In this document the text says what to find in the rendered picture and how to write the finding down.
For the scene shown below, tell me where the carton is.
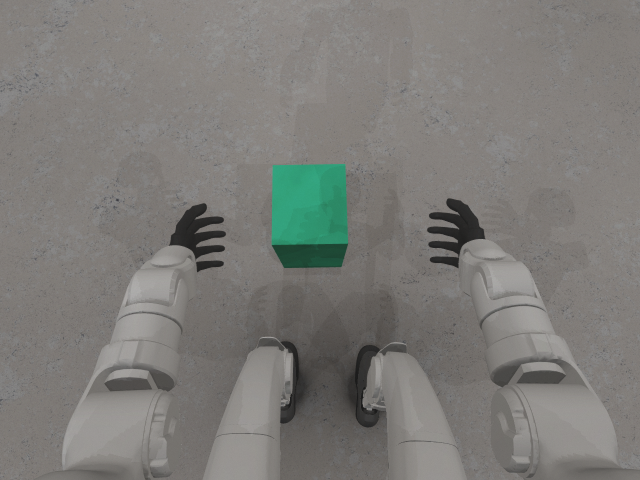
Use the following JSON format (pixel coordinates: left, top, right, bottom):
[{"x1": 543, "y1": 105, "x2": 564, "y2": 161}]
[{"x1": 272, "y1": 164, "x2": 348, "y2": 268}]

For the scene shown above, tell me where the left robot shin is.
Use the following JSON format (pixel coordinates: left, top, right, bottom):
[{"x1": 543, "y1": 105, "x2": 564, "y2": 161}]
[{"x1": 247, "y1": 337, "x2": 291, "y2": 405}]

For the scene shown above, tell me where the robot shin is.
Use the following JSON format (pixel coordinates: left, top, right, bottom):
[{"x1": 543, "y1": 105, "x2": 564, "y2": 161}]
[
  {"x1": 247, "y1": 337, "x2": 291, "y2": 405},
  {"x1": 362, "y1": 342, "x2": 417, "y2": 411}
]

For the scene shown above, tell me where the robot left hand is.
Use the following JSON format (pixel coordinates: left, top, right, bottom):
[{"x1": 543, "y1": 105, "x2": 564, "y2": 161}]
[{"x1": 169, "y1": 203, "x2": 226, "y2": 272}]

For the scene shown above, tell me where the right robot forearm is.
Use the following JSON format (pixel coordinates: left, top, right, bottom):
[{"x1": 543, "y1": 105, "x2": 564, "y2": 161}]
[{"x1": 458, "y1": 239, "x2": 618, "y2": 460}]

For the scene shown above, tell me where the left robot forearm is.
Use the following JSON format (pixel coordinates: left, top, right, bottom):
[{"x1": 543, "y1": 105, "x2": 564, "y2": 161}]
[{"x1": 62, "y1": 245, "x2": 197, "y2": 470}]

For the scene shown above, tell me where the right robot upper arm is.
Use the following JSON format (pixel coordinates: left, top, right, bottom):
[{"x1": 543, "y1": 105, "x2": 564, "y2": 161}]
[{"x1": 490, "y1": 383, "x2": 640, "y2": 480}]

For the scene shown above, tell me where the right robot shin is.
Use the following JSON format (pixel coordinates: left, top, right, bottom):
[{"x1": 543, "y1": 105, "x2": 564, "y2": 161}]
[{"x1": 362, "y1": 342, "x2": 417, "y2": 411}]

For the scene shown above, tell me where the left robot upper arm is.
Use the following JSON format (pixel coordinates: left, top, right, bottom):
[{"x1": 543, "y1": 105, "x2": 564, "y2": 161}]
[{"x1": 33, "y1": 389, "x2": 181, "y2": 480}]

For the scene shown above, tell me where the robot right hand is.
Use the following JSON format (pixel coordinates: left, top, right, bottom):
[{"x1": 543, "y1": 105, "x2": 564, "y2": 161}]
[{"x1": 427, "y1": 198, "x2": 485, "y2": 268}]

